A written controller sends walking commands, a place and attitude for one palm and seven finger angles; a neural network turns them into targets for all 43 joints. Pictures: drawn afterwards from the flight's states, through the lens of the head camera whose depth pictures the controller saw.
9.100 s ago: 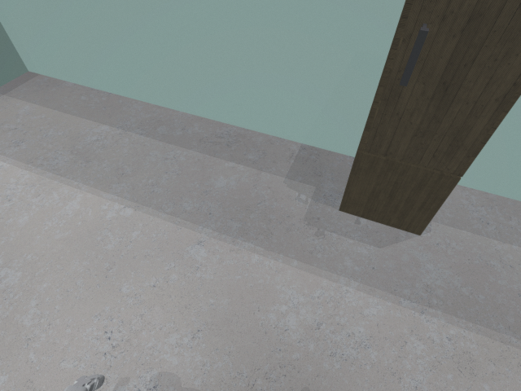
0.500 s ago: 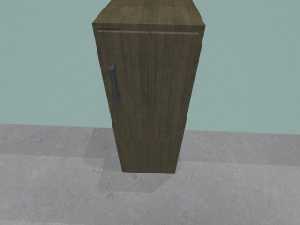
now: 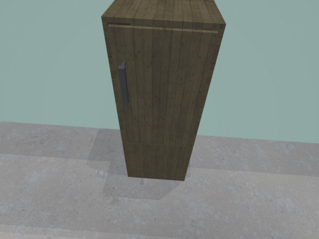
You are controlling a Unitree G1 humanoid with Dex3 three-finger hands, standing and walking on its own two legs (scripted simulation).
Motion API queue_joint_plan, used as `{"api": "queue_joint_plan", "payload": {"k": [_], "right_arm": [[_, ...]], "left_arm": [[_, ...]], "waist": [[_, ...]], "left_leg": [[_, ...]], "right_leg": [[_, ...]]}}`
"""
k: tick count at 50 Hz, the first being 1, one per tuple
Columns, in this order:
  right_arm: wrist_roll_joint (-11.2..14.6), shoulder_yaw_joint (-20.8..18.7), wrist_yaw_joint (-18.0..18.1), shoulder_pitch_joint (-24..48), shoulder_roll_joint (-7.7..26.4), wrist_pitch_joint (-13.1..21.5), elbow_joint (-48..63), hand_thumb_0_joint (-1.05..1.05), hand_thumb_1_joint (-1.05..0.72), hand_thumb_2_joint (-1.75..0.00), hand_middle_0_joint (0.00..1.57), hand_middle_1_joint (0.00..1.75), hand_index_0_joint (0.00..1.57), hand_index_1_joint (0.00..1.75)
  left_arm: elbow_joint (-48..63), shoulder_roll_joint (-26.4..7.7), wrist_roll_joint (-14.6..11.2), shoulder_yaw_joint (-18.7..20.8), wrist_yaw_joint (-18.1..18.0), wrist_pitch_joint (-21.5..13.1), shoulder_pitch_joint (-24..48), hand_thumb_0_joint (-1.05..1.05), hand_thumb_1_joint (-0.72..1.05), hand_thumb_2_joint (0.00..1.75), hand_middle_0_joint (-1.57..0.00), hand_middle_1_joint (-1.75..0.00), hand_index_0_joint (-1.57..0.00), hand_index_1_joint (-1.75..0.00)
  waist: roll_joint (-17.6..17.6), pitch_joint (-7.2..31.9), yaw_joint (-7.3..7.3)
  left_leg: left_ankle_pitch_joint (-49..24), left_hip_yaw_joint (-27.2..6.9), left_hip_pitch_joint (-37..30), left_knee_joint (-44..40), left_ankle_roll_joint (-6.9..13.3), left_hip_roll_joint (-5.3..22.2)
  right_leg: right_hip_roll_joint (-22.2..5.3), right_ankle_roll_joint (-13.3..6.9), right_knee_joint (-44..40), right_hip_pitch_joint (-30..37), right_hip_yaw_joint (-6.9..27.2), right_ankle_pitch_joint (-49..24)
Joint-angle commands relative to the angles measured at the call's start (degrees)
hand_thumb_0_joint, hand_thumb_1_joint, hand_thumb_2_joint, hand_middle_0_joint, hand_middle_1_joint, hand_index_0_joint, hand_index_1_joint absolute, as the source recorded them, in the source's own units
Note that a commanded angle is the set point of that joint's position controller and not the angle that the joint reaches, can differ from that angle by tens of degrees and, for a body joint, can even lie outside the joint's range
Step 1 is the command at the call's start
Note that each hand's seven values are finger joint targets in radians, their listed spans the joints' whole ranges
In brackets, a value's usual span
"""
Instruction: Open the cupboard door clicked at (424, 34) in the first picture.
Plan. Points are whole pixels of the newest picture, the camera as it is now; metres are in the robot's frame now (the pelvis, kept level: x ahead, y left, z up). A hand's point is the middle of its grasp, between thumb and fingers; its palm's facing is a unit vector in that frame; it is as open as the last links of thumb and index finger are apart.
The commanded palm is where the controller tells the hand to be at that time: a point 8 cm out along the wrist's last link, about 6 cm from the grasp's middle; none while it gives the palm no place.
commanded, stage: shuffle to correct the standing spot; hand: left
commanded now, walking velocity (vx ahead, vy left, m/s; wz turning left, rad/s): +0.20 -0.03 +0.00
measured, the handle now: (125, 83) +0.63 +0.17 +0.05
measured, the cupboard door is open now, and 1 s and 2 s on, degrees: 0 0 0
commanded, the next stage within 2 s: come to a stop and stand still in 0.26 s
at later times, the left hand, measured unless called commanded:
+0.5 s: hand out of the picture +0.03 +0.15 -0.19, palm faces +0.14 -0.98 -0.12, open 7.4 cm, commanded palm none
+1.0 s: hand out of the picture +0.15 +0.18 -0.17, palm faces +0.02 -0.97 -0.23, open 7.4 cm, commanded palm none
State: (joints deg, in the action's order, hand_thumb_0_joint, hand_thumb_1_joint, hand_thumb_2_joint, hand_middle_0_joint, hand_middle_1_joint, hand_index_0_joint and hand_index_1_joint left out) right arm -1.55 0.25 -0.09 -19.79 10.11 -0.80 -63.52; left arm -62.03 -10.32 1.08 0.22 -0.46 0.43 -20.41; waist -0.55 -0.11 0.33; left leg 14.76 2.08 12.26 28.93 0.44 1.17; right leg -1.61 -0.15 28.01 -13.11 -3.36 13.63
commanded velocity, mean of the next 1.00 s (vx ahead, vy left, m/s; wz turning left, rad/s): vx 0.00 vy -0.03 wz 0.00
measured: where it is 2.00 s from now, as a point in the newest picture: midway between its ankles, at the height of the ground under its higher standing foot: outside the picture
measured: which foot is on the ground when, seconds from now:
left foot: down 0.00-0.30, up 0.32-0.46, down 0.48-1.00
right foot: down 0.00-1.00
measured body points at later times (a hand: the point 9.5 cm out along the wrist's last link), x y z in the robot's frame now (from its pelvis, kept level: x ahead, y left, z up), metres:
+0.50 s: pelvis +0.10 +0.02 -0.02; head +0.11 +0.03 +0.43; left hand +0.02 +0.20 -0.18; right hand +0.12 -0.22 -0.16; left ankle +0.12 +0.10 -0.74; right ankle +0.03 -0.12 -0.74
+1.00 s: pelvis +0.08 +0.00 +0.00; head +0.09 -0.01 +0.45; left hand +0.15 +0.23 -0.15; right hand +0.12 -0.23 -0.16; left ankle +0.12 +0.10 -0.74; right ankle +0.05 -0.11 -0.74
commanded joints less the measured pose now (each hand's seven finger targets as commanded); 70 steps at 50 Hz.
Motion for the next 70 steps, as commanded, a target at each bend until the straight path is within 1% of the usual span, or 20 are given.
{"api": "queue_joint_plan", "payload": {"k": [1, 7, 10, 13, 15, 17, 19, 22, 24, 30, 35, 41, 43, 46, 49, 63, 64, 65, 67, 70], "right_arm": [[0.5, -2.0, 1.0, -2.1, 5.7, 1.5, 2.2, 0.00, -0.90, -0.90, 0.20, 0.30, 0.20, 0.30], [0.7, -3.1, 1.8, -6.3, 5.6, 2.6, 0.8, 0.00, -0.90, -0.90, 0.20, 0.30, 0.20, 0.30], [0.9, -3.2, 2.0, -6.0, 4.3, 3.1, 0.9, 0.00, -0.90, -0.90, 0.20, 0.30, 0.20, 0.30], [1.1, -2.9, 2.0, -3.5, 1.8, 3.5, 2.0, 0.00, -0.90, -0.90, 0.20, 0.30, 0.20, 0.30], [0.8, -2.5, 1.5, 0.8, -1.2, 3.4, 4.3, 0.00, -0.90, -0.90, 0.20, 0.30, 0.20, 0.30], [0.9, -2.7, 1.0, 5.9, -1.2, 3.8, 6.3, 0.00, -0.90, -0.90, 0.20, 0.30, 0.20, 0.30], [1.1, -2.8, 0.5, 5.5, -1.9, 3.8, 6.3, 0.00, -0.90, -0.90, 0.20, 0.30, 0.20, 0.30], [1.0, -2.0, 1.2, -3.6, -2.5, 3.4, 1.5, 0.00, -0.90, -0.90, 0.20, 0.30, 0.20, 0.30], [0.6, -2.9, 2.3, -6.7, 5.1, 3.3, 0.1, 0.00, -0.90, -0.90, 0.20, 0.30, 0.20, 0.30], [1.4, -3.3, 3.8, 1.6, 6.5, 2.3, 2.3, 0.00, -0.90, -0.90, 0.20, 0.30, 0.20, 0.30], [0.9, -5.4, 3.8, 3.5, 7.8, 0.9, 4.7, 0.00, -0.90, -0.90, 0.20, 0.30, 0.20, 0.30], [0.7, -4.1, 2.2, 7.1, 2.2, -0.2, 7.3, 0.00, -0.90, -0.90, 0.20, 0.30, 0.20, 0.30], [0.8, -3.7, 1.8, 7.5, 1.8, -0.4, 7.1, 0.00, -0.90, -0.90, 0.20, 0.30, 0.20, 0.30], [0.6, -3.3, 1.4, 6.5, 3.4, -0.1, 5.5, 0.00, -0.90, -0.90, 0.20, 0.30, 0.20, 0.30], [0.7, -2.9, 1.1, 7.6, 4.5, 0.2, 4.6, 0.00, -0.90, -0.90, 0.20, 0.30, 0.20, 0.30], [0.9, -1.5, 1.4, 0.4, 2.4, 0.8, -0.8, 0.00, -0.90, -0.90, 0.20, 0.30, 0.20, 0.30], [0.7, -1.0, 0.6, 4.6, 5.2, 2.0, 3.6, 0.00, -0.90, -0.90, 0.20, 0.30, 0.20, 0.30], [0.8, -0.8, 0.4, 3.7, 3.3, 2.0, 5.1, 0.00, -0.90, -0.90, 0.20, 0.30, 0.20, 0.30], [0.5, -1.0, 0.8, -1.5, 2.5, 2.5, 4.2, 0.00, -0.90, -0.90, 0.20, 0.30, 0.20, 0.30], [0.6, -1.2, 1.0, -0.9, 2.8, 2.0, 5.2, 0.00, -0.90, -0.90, 0.20, 0.30, 0.20, 0.30]], "left_arm": [[2.2, -5.6, 0.1, 1.8, -0.6, -1.1, -3.5, 0.00, 0.90, 0.90, -0.20, -0.30, -0.20, -0.30], [1.8, -0.1, 0.5, 1.7, -0.3, -1.8, -5.8, 0.00, 0.90, 0.90, -0.20, -0.30, -0.20, -0.30], [1.2, 1.1, 0.5, 1.8, -0.3, -2.3, -7.5, 0.00, 0.90, 0.90, -0.20, -0.30, -0.20, -0.30], [-0.8, -0.4, 0.4, 2.6, -0.8, -2.9, -12.8, 0.00, 0.90, 0.90, -0.20, -0.30, -0.20, -0.30], [-2.9, -4.3, 0.2, 3.8, -1.6, -3.5, -18.6, 0.00, 0.90, 0.90, -0.20, -0.30, -0.20, -0.30], [-2.7, -3.4, 0.8, 3.8, -2.1, -3.8, -18.1, 0.00, 0.90, 0.90, -0.20, -0.30, -0.20, -0.30], [-1.2, -2.9, 1.1, 3.5, -2.2, -3.6, -12.5, 0.00, 0.90, 0.90, -0.20, -0.30, -0.20, -0.30], [0.3, -0.5, 0.2, 2.7, -2.1, -2.3, -5.8, 0.00, 0.90, 0.90, -0.20, -0.30, -0.20, -0.30], [0.3, 2.8, -0.3, 1.6, -2.5, -1.6, -8.9, 0.00, 0.90, 0.90, -0.20, -0.30, -0.20, -0.30], [0.3, -0.2, 0.0, 1.5, -2.8, 0.2, -6.7, 0.00, 0.90, 0.90, -0.20, -0.30, -0.20, -0.30], [4.8, -1.7, 0.5, 2.8, -2.3, 0.9, -4.1, 0.00, 0.90, 0.90, -0.20, -0.30, -0.20, -0.30], [7.5, -6.3, 0.6, 3.2, -2.5, 0.2, -1.5, 0.00, 0.90, 0.90, -0.20, -0.30, -0.20, -0.30], [7.8, -6.3, 0.4, 2.8, -2.5, 0.0, 1.5, 0.00, 0.90, 0.90, -0.20, -0.30, -0.20, -0.30], [8.1, -5.4, 0.0, 2.2, -2.2, 0.2, 4.4, 0.00, 0.90, 0.90, -0.20, -0.30, -0.20, -0.30], [6.4, -5.0, 0.0, 1.6, -2.0, 0.2, 3.7, 0.00, 0.90, 0.90, -0.20, -0.30, -0.20, -0.30], [0.4, -2.5, -0.3, 0.6, -2.0, -1.1, -1.7, 0.00, 0.90, 0.90, -0.20, -0.30, -0.20, -0.30], [0.5, -3.9, 0.9, -0.6, -3.8, -2.3, -2.2, 0.00, 0.90, 0.90, -0.20, -0.30, -0.20, -0.30], [1.2, -5.3, 0.4, -0.1, -3.5, -3.2, -1.5, 0.00, 0.90, 0.90, -0.20, -0.30, -0.20, -0.30], [2.0, -3.8, -0.3, -0.1, -3.0, -3.3, -1.6, 0.00, 0.90, 0.90, -0.20, -0.30, -0.20, -0.30], [2.3, -2.8, -0.2, -0.1, -2.6, -2.4, -1.3, 0.00, 0.90, 0.90, -0.20, -0.30, -0.20, -0.30]], "waist": [[0.4, -8.5, -0.25], [7.3, -9.4, -0.68], [6.1, -8.4, 0.09], [-3.7, -7.3, 2.16], [-14.3, -6.0, 3.79], [-7.3, -6.3, 4.03], [-6.2, -5.3, 1.51], [-4.3, -5.0, -3.20], [8.7, -0.4, -1.66], [7.7, -1.2, -0.49], [3.7, 2.6, -0.63], [-6.3, 3.8, 0.31], [-6.9, 2.0, -0.34], [-0.1, -0.1, -0.99], [0.9, -4.1, 0.03], [0.4, -5.0, -0.80], [1.7, -10.9, 0.44], [3.4, -8.6, -1.96], [0.8, 2.4, -1.97], [0.8, -1.4, -1.63]], "left_leg": [[16.6, -5.1, 7.9, -7.2, 2.0, 3.4], [18.7, -12.9, 5.4, -13.9, 5.7, 10.0], [11.4, -11.4, 4.4, -11.8, 6.1, 10.1], [4.2, -2.8, 11.6, 1.2, 3.4, 4.0], [13.4, 4.6, 22.9, 17.9, 1.2, -0.1], [16.8, 1.8, 27.1, 25.3, 1.3, 2.3], [14.9, 0.9, 20.9, 18.7, 1.4, 3.8], [-7.1, 4.5, -3.1, -1.9, 0.1, 1.3], [-32.3, -10.1, -8.4, -5.6, 6.6, 16.5], [-60.2, -4.6, -12.2, -2.5, 6.6, 14.1], [-49.9, -2.7, -11.8, 0.5, 5.6, 13.1], [-9.0, 3.4, 3.6, 5.5, -0.5, 3.5], [-4.2, 2.4, 2.9, 3.9, -0.9, 3.3], [-13.5, -0.1, -3.2, -3.8, 0.3, 6.9], [-3.4, -2.0, 1.3, -8.8, 0.8, 7.4], [-1.8, -0.5, -1.9, -11.5, 0.0, 6.2], [-5.2, 0.5, 5.4, -0.2, -1.3, 6.2], [-5.3, -0.4, 2.5, -2.2, -1.0, 5.6], [-7.1, -1.3, -0.6, -2.4, 0.8, 5.5], [-2.6, -2.1, 2.2, -3.8, 1.6, 5.5]], "right_leg": [[-4.7, -2.7, -7.6, -3.6, 7.4, 19.3], [-0.5, -1.9, 3.6, -5.5, -0.3, 7.5], [-0.9, -2.1, 2.7, -3.1, -0.7, 3.9], [-5.6, -4.1, -3.1, 6.5, 7.5, -0.1], [-16.5, -10.2, -10.7, 14.7, 21.2, -7.4], [-19.0, -14.3, -10.4, 16.1, 21.3, -15.7], [-17.0, -12.4, -8.5, 10.7, 15.3, -15.5], [-7.9, -4.7, -0.8, -4.1, 3.9, -14.6], [-2.4, 1.5, 6.1, -5.9, -0.8, 4.0], [-2.8, 1.6, 2.5, -3.1, -0.1, 2.3], [-2.7, 1.0, 0.9, -1.4, 0.0, -9.2], [-12.2, -5.1, -0.5, 8.1, 7.5, -39.4], [-12.3, -6.4, -1.7, 5.2, 7.3, -33.8], [-6.8, -1.7, -3.0, -0.7, 3.9, -13.3], [-5.0, -0.1, -7.8, 0.6, 3.9, -0.1], [-5.5, -0.9, -13.1, -0.1, 4.8, 2.0], [-7.4, -1.4, -10.7, -3.8, 6.1, -9.6], [-9.1, -2.5, -10.2, -3.9, 5.9, -12.7], [-6.5, -3.1, -5.9, 1.7, 3.9, -5.2], [-5.5, -3.0, -5.2, -1.5, 3.0, 2.7]]}}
